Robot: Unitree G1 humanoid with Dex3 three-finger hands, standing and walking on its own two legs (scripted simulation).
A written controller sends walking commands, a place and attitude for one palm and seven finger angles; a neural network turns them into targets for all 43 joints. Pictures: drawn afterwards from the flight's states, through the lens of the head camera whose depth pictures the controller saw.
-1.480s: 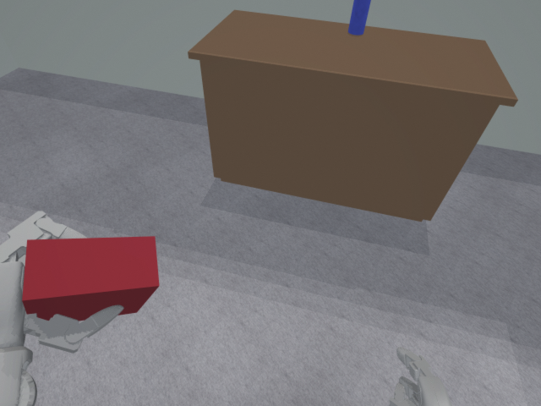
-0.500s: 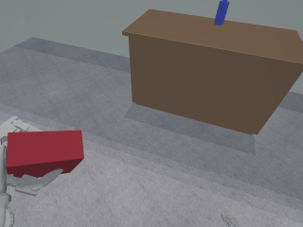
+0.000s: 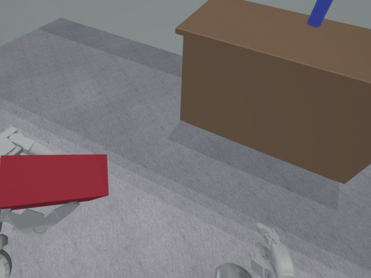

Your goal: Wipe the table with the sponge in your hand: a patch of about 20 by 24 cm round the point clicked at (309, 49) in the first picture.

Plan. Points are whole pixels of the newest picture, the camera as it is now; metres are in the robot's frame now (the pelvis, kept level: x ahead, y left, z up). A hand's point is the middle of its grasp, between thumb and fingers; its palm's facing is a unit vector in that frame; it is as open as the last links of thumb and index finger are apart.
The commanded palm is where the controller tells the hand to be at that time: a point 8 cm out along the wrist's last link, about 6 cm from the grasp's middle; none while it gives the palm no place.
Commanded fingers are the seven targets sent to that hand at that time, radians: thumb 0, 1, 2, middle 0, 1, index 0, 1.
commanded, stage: walk to a spot facing it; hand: left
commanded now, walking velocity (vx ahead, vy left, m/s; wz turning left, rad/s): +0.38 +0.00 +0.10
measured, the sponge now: (69, 182) +0.22 +0.20 +0.17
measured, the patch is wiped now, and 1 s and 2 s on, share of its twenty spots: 0.00 0.00 0.00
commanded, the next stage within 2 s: turn to face it in 1.46 s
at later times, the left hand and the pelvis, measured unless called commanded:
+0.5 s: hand (109, 114) +0.35 +0.17 +0.19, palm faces +0.41 -0.73 -0.54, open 9.9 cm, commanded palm +0.28 +0.22 +0.18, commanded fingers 0.00 0.10 1.30 -1.20 -1.60 -1.20 -1.60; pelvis +0.16 -0.08 +0.00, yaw +7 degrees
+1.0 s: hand (79, 70) +0.45 +0.25 +0.20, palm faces +0.58 -0.66 -0.49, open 9.9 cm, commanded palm +0.38 +0.28 +0.18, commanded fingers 0.00 0.10 1.30 -1.20 -1.60 -1.20 -1.60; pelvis +0.30 -0.03 +0.00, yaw +17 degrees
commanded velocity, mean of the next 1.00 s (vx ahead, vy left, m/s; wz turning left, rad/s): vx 0.34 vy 0.00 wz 0.38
